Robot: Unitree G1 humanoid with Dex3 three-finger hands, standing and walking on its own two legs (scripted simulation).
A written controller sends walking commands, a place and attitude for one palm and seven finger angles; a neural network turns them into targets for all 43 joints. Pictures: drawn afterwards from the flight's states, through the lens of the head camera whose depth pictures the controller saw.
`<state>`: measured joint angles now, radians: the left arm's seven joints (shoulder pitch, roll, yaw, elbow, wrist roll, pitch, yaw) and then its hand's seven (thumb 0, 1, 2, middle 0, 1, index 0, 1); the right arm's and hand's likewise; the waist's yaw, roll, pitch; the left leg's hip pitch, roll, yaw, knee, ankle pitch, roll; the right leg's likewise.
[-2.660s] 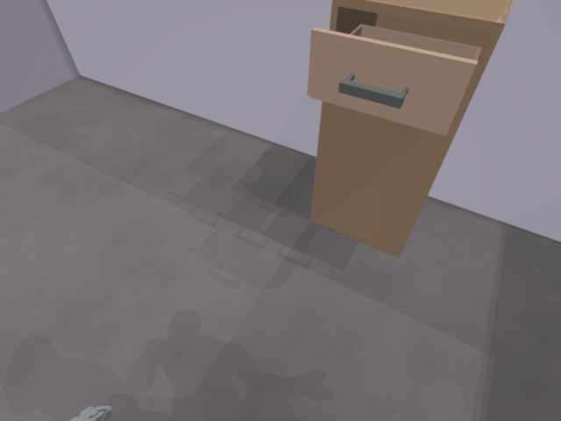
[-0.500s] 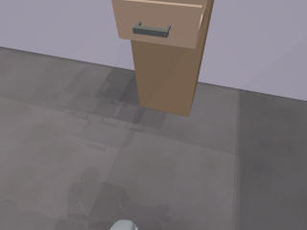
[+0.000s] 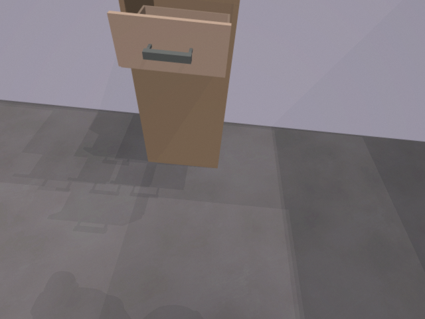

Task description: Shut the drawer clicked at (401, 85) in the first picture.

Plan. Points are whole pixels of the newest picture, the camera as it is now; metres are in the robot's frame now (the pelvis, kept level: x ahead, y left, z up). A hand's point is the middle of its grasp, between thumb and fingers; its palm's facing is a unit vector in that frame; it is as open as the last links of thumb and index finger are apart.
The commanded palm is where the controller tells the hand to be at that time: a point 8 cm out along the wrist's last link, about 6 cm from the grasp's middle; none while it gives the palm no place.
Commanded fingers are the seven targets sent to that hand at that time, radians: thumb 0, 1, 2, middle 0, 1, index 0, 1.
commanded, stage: take the last steps up to it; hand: left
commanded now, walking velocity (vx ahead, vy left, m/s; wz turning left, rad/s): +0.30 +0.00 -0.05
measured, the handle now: (168, 52) +0.87 +0.19 +0.06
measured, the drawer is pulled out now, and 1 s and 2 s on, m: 0.18 0.18 0.18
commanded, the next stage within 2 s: come to a stop and stand still in 1.12 s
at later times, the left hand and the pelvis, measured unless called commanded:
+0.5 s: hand out of the picture +0.06 +0.18 -0.20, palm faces +0.03 -0.99 -0.16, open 7.3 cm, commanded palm none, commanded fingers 0.00 0.90 0.90 -0.20 -0.30 -0.20 -0.30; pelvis +0.12 +0.01 -0.02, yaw +0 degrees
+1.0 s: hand (143, 212) +0.41 +0.20 -0.17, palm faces -0.04 -0.98 -0.20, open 7.3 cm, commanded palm none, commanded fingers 0.00 0.90 0.90 -0.20 -0.30 -0.20 -0.30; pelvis +0.31 +0.02 -0.01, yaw -2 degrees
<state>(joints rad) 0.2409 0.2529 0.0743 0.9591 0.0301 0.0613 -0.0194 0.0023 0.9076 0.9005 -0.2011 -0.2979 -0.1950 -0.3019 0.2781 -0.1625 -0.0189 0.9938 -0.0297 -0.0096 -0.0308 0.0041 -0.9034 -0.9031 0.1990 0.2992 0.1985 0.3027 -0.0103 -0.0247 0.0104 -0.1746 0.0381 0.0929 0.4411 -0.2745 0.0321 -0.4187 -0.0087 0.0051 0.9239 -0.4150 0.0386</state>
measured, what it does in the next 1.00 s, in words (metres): walks ahead: right foot, then left foot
